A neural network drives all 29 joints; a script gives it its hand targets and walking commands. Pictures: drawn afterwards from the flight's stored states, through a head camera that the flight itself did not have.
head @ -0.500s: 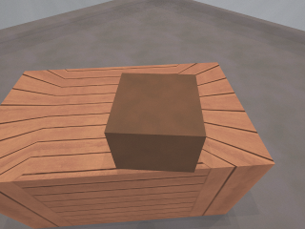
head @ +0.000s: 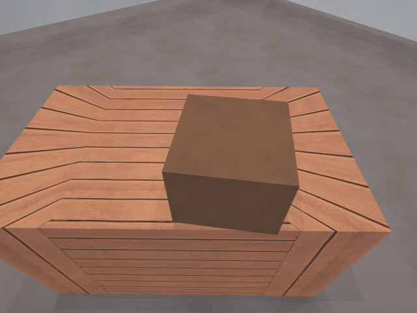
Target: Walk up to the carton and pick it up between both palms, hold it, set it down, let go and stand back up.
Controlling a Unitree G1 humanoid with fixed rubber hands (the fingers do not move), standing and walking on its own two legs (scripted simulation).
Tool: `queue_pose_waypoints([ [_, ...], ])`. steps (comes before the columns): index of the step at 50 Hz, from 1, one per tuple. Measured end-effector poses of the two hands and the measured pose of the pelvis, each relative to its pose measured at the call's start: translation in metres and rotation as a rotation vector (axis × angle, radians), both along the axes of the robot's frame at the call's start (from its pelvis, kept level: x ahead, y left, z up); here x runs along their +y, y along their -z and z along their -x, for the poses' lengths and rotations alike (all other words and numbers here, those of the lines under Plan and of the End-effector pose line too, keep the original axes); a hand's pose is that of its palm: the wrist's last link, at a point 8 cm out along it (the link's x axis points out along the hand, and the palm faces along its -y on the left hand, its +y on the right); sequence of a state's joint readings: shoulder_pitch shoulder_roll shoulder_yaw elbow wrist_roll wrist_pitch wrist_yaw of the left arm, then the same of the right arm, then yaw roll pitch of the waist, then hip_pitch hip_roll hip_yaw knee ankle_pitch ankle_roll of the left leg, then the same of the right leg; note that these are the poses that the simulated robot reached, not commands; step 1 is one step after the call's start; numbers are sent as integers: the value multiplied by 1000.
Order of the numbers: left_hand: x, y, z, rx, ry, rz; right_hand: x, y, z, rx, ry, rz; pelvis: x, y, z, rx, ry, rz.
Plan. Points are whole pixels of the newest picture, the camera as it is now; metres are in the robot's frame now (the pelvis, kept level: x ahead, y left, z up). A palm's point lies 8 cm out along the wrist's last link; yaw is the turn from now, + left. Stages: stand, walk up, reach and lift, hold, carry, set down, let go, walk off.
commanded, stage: walk up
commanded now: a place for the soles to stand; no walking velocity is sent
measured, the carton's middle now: (230, 161) +0.51 -0.03 -0.03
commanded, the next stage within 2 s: reach and lift in 0.24 s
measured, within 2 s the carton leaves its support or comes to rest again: neither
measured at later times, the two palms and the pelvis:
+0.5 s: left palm (107, 296) +0.19 +0.24 -0.11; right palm out of the picture +0.18 -0.25 -0.13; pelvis -0.04 -0.02 -0.04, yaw -4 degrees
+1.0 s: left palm (107, 298) +0.19 +0.23 -0.09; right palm out of the picture +0.13 -0.24 -0.10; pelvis -0.06 -0.03 -0.02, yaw -6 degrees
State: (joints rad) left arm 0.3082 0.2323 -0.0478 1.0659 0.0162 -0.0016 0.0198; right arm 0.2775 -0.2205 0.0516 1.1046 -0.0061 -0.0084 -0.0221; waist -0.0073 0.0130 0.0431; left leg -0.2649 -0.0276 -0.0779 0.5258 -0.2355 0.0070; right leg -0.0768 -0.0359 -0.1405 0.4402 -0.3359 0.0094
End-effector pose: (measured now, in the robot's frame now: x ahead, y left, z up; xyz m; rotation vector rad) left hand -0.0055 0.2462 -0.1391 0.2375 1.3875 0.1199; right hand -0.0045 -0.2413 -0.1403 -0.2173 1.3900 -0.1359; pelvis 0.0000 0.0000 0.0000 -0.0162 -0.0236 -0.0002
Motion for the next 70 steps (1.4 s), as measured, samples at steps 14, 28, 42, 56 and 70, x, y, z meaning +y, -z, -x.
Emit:
queue_pose_waypoints([
  [14, -3, 6, 13, 58, -61, 10, 1, 5, -16, -2, -31, 0, -1, 4, -2, 23, -30, 1],
  [28, -38, -57, -199, -274, 63, 30, -18, -31, -166, -436, 17, -121, -19, 22, 29, 15, 85, -16],
  [42, -21, -18, -136, -225, -37, 5, -28, -28, -112, -432, -18, -34, -43, 17, 53, 86, 109, -36],
  [56, -18, -59, -162, -426, 35, 70, 7, -56, -114, -581, 18, -63, -12, 0, 45, -13, 111, -17],
  [70, -9, -54, -140, -542, 17, 77, 12, -68, -114, -660, -7, -60, 11, -1, 44, 10, 124, -14],
])
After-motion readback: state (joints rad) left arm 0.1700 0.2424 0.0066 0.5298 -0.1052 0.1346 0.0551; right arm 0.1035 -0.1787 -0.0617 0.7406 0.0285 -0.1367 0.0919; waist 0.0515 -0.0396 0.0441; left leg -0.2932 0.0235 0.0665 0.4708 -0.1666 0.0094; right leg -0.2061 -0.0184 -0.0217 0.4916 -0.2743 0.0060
